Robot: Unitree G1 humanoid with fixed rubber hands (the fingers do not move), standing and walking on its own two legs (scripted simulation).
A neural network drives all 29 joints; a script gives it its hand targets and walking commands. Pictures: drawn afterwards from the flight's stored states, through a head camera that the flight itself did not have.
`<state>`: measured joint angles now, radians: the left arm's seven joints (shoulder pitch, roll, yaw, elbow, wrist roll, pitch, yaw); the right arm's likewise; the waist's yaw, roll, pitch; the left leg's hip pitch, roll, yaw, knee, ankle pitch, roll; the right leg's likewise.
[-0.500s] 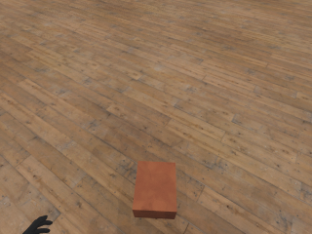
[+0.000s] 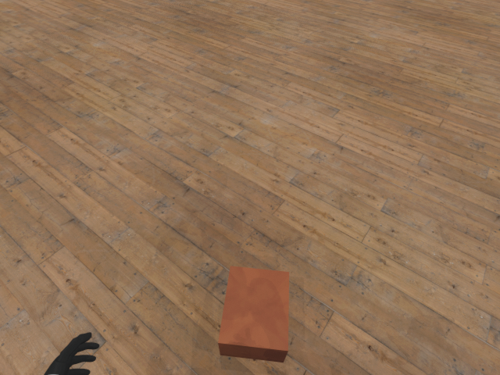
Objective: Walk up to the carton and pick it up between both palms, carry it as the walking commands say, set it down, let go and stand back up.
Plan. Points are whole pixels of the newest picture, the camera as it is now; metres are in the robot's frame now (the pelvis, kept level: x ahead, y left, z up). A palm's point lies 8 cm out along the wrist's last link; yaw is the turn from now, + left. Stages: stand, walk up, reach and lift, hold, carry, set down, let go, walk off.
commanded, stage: walk up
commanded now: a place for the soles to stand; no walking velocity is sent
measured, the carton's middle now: (255, 312) +0.49 -0.01 -0.69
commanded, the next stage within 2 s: reach and lift in 1.22 s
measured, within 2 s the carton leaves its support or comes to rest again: neither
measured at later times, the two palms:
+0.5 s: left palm out of the picture +0.09 +0.32 -0.09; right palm out of the picture +0.12 -0.32 -0.09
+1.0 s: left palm out of the picture +0.14 +0.30 -0.08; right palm out of the picture +0.12 -0.33 -0.09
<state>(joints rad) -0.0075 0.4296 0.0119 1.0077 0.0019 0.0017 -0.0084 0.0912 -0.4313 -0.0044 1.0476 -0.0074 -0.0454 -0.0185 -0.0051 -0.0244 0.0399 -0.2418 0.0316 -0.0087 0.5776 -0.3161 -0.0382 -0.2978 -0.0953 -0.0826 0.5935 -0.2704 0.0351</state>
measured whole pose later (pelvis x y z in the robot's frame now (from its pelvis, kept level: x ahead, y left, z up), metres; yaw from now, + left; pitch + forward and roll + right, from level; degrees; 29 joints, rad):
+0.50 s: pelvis +0.01 +0.00 +0.01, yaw +0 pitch -1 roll +0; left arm 0.08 0.41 0.01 1.10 0.01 -0.01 -0.02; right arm 0.06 -0.40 -0.01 1.10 -0.02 -0.03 0.00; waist 0.02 0.00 0.02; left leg -0.15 0.03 -0.01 0.39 -0.23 -0.04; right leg -0.21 -0.08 -0.08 0.42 -0.19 0.03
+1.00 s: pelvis +0.03 -0.01 +0.01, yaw -1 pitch -1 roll +0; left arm 0.05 0.40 0.02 1.07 0.01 -0.01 -0.01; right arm 0.08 -0.40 -0.02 1.07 -0.02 -0.02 0.00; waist 0.00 0.00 0.03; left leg -0.09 0.06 0.01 0.36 -0.24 -0.06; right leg -0.18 -0.06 -0.07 0.42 -0.22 0.02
